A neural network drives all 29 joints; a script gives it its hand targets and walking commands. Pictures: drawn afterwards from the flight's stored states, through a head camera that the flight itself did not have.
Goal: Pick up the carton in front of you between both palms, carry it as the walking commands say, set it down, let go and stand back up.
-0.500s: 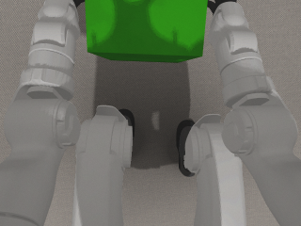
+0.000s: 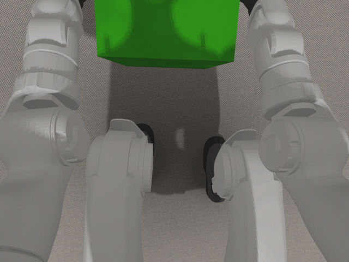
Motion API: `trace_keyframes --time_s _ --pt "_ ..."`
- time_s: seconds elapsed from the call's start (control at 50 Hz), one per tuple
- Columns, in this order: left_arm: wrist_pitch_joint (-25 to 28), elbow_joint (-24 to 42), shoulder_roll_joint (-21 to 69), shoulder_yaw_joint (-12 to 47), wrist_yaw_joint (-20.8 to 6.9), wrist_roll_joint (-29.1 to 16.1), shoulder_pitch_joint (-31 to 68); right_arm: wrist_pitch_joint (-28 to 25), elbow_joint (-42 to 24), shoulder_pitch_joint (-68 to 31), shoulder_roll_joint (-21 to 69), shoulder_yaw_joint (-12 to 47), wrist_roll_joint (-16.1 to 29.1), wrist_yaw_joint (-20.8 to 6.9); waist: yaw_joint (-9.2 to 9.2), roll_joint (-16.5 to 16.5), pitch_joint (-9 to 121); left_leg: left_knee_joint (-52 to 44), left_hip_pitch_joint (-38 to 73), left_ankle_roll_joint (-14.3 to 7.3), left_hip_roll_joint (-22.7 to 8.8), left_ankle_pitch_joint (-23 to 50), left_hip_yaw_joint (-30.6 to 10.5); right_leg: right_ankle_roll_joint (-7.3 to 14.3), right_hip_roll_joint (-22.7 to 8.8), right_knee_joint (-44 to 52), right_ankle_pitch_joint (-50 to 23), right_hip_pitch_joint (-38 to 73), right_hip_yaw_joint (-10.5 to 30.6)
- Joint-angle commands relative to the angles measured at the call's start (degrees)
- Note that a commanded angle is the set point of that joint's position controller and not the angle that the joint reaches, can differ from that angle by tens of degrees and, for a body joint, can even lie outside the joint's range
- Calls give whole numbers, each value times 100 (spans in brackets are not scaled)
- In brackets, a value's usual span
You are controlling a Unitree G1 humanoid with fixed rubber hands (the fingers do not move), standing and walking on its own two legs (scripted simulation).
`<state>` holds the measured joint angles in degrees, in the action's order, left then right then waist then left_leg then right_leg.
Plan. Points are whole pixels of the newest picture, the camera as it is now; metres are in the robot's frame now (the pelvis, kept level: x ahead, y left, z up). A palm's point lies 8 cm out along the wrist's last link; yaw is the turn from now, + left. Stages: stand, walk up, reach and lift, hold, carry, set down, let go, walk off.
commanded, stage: set down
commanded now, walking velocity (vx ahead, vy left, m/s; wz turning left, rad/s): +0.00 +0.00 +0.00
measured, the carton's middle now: (167, 11) +0.53 +0.08 -0.24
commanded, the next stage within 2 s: let go in 1.38 s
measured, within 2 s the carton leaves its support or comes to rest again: neither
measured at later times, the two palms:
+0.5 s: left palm out of the picture +0.53 +0.29 -0.13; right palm out of the picture +0.55 -0.09 -0.13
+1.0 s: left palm out of the picture +0.52 +0.30 +0.03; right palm out of the picture +0.55 -0.09 +0.03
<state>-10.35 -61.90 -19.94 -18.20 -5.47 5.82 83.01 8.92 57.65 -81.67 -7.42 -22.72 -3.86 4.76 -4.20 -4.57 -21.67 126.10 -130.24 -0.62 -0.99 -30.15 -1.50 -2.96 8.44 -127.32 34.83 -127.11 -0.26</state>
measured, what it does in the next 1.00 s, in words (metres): rises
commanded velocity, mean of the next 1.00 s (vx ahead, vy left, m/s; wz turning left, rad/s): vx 0.00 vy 0.00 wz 0.00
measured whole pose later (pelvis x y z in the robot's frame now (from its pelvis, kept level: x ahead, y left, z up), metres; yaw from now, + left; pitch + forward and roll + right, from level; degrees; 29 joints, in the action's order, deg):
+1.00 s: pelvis +0.02 +0.01 +0.14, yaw +1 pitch +45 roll -4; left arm -9.3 -52.5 -23.8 -14.3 -2.3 -4.0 69.4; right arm 11.2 44.0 -66.3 -9.9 -14.0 3.1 9.6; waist -2.0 -1.6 -1.7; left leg 98.0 -116.7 -0.9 1.5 -26.4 -1.9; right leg -2.6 5.0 -98.6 31.5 -112.5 1.0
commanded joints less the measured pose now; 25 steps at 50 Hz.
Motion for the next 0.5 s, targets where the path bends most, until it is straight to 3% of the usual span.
trace_keyframes --time_s 0.0,0.04,0.08,0.1,0.14,0.22,0.3,0.4,0.48 --pt "87 -70 3238 1034 -847 -194 1913 -17 35 -2200 3297 1327 160 -860 -339 120 4578 -1028 2695 -100 385 912 115 123 192 996 -549 1547 -329" --pt "262 -221 1903 686 -540 -203 1615 -129 39 -1835 2041 1074 143 -581 -334 123 4753 -1016 2859 -14 307 934 150 24 92 975 -582 1753 -356" --pt "548 -343 -480 138 98 -216 1117 -298 134 -1214 -297 714 177 -9 -306 203 5015 -1039 3194 65 190 965 146 -97 -65 983 -642 2036 -364" --pt "672 -283 -1215 148 381 -403 1113 -394 84 -1188 -983 764 372 231 -308 268 5259 -1028 3342 82 147 1047 143 -125 -106 975 -736 2150 -343" --pt "856 -289 -1583 301 643 -817 1446 -500 73 -1431 -1254 1047 806 421 -318 308 5648 -918 3536 95 101 1337 106 -125 -173 896 -1015 2276 -282" --pt "1047 -105 -1622 887 661 -1541 1764 -608 -141 -1637 -1223 1648 1431 442 -232 314 6222 -751 3837 48 48 1948 -40 -83 -318 806 -1471 2351 -246" --pt "1021 32 -1672 1188 546 -1968 1693 -582 -523 -1533 -1192 1841 1666 460 -136 411 6912 -747 4403 46 28 2322 -46 -54 -352 811 -1638 2482 -347" --pt "859 281 -1798 1140 560 -1988 1194 -448 -1067 -1125 -1279 1658 1511 581 -102 499 8010 -941 5186 64 87 2419 121 -34 -270 1032 -1565 2870 -513" --pt "630 985 -1751 905 589 -1689 953 -224 -1672 -827 -1152 1451 1297 679 -79 664 8708 -1343 5616 64 219 2355 296 17 -148 1432 -1458 3156 -607"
